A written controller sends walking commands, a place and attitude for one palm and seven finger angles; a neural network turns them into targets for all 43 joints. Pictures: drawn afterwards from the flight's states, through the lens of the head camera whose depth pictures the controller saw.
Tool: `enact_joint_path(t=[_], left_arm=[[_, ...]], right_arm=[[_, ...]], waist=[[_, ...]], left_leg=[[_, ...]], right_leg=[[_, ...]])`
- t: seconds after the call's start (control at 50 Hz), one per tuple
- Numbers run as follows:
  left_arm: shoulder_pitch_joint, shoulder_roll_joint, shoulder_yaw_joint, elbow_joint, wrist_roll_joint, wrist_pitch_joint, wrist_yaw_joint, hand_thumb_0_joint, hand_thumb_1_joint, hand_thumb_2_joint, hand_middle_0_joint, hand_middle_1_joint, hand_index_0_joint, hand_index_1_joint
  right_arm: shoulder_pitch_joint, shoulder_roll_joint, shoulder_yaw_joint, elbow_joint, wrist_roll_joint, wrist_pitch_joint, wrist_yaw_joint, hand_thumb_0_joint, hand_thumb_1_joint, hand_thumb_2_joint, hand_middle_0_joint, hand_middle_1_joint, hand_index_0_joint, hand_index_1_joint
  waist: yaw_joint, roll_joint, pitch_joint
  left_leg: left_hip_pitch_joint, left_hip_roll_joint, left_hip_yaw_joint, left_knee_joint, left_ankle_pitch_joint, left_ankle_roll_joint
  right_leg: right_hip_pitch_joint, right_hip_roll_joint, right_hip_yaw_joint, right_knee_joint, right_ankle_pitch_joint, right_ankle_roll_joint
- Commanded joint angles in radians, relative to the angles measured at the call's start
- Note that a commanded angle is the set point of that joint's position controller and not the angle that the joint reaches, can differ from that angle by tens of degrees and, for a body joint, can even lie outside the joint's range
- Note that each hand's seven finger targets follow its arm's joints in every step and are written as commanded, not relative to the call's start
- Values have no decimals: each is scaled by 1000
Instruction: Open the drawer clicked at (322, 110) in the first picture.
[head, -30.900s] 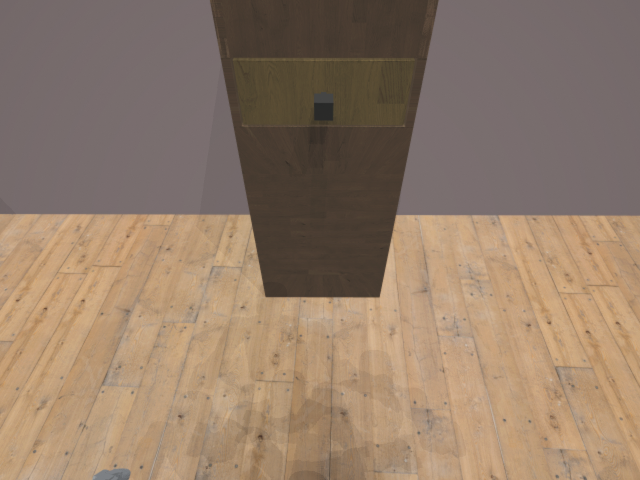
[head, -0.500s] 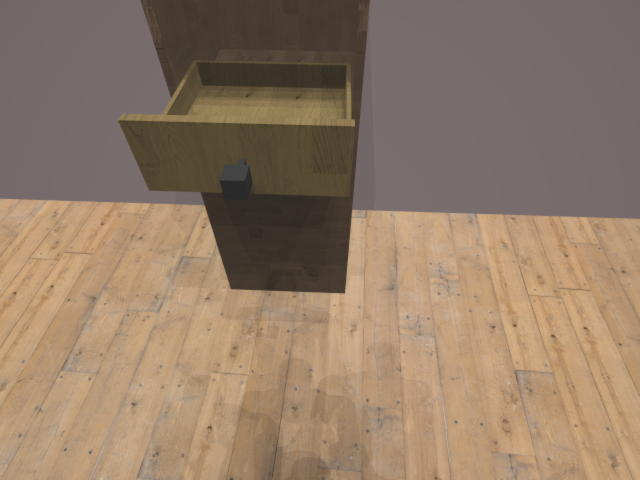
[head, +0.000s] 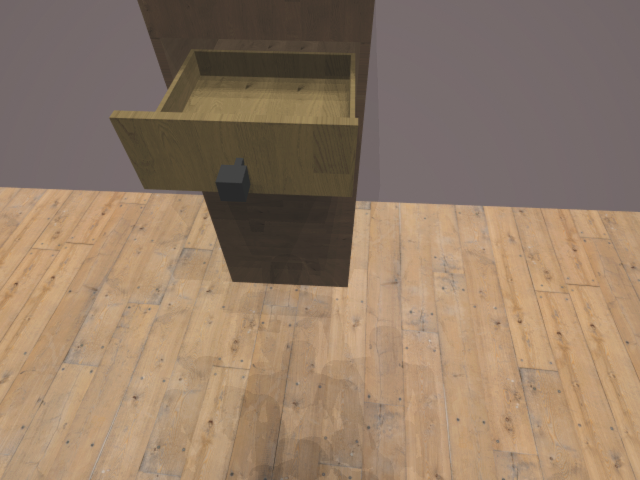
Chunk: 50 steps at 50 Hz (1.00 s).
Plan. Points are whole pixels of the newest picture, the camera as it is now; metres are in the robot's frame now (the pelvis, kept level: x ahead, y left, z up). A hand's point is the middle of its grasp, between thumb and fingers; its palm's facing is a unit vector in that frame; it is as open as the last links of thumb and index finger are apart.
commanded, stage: look to check the result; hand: left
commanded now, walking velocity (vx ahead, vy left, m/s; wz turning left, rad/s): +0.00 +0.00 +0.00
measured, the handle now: (236, 175) +0.55 +0.17 +0.05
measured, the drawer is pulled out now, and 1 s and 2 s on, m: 0.27 0.27 0.27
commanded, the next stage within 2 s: stand and wait in 0.12 s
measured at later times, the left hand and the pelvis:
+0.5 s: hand out of the picture +0.02 +0.16 -0.17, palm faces +0.04 -0.98 -0.19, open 7.4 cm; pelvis +0.02 -0.01 +0.00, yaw +0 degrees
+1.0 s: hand out of the picture +0.01 +0.15 -0.17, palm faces +0.04 -0.98 -0.18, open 7.4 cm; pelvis +0.02 -0.01 +0.00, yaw -1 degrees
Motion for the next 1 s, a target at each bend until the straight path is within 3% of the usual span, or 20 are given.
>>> enact_joint_path(t=[0.0,0.28,0.36,0.48,0.56,0.68,0.74,0.78,0.82,0.88,0.94,0.98], left_arm=[[79,108,15,-19,2,-9,13,0,900,900,-200,-300,-200,-300],[78,119,15,-23,1,-12,14,0,900,900,-200,-300,-200,-300],[72,120,15,-24,-1,-10,13,0,900,900,-200,-300,-200,-300],[85,125,14,-24,-1,-13,14,0,900,900,-200,-300,-200,-300],[79,122,13,-25,-2,-12,14,0,900,900,-200,-300,-200,-300],[93,123,14,-25,-1,-14,14,0,900,900,-200,-300,-200,-300],[88,120,12,-24,-2,-12,14,0,900,900,-200,-300,-200,-300],[95,118,12,-23,-1,-13,15,0,900,900,-200,-300,-200,-300],[89,121,12,-23,-1,-12,14,0,900,900,-200,-300,-200,-300],[98,122,12,-22,-1,-14,14,0,900,900,-200,-300,-200,-300],[93,121,12,-24,-2,-13,14,0,900,900,-200,-300,-200,-300],[97,122,13,-25,0,-14,15,0,900,900,-200,-300,-200,-300]], right_arm=[[60,-72,-12,-18,6,-15,-8,0,-900,-900,200,300,200,300],[60,-79,-7,-15,7,-15,-9,0,-900,-900,200,300,200,300],[63,-81,-6,-12,6,-16,-10,0,-900,-900,200,300,200,300],[59,-80,-6,-12,9,-15,-9,0,-900,-900,200,300,200,300],[66,-81,-8,-9,6,-14,-10,0,-900,-900,200,300,200,300],[64,-81,-8,-13,8,-16,-11,0,-900,-900,200,300,200,300],[67,-77,-8,-10,6,-15,-11,0,-900,-900,200,300,200,300],[67,-78,-8,-11,8,-15,-12,0,-900,-900,200,300,200,300],[68,-76,-9,-9,6,-15,-12,0,-900,-900,200,300,200,300],[68,-78,-9,-13,9,-14,-11,0,-900,-900,200,300,200,300],[68,-78,-10,-11,7,-15,-12,0,-900,-900,200,300,200,300],[68,-79,-9,-13,9,-16,-13,0,-900,-900,200,300,200,300]], waist=[[-3,-10,-22],[0,-29,-10],[-1,-8,-12],[4,-49,-1],[-2,-14,-6],[3,-37,-15],[-1,-9,-5],[3,-33,-1],[0,-10,0],[3,-44,2],[-1,-17,-8],[3,-36,-14]], left_leg=[[73,77,-58,-47,143,31],[79,76,-54,-53,158,29],[75,76,-55,-56,162,28],[90,77,-50,-56,161,28],[81,74,-48,-53,154,24],[96,77,-46,-51,164,27],[88,76,-48,-53,157,26],[95,79,-47,-56,154,27],[89,78,-46,-54,156,26],[96,79,-44,-55,148,26],[93,77,-43,-50,157,25],[101,80,-42,-51,167,27]], right_leg=[[-57,-121,100,-107,171,-5],[-37,-118,99,-120,210,-2],[-24,-120,100,-117,212,-4],[-35,-119,97,-126,228,1],[-24,-120,102,-125,230,-2],[-25,-116,102,-125,246,2],[-27,-118,108,-126,230,-2],[-36,-113,104,-130,220,-1],[-33,-117,105,-128,223,-2],[-40,-114,106,-132,225,2],[-28,-118,108,-125,245,0],[-26,-114,106,-126,257,2]])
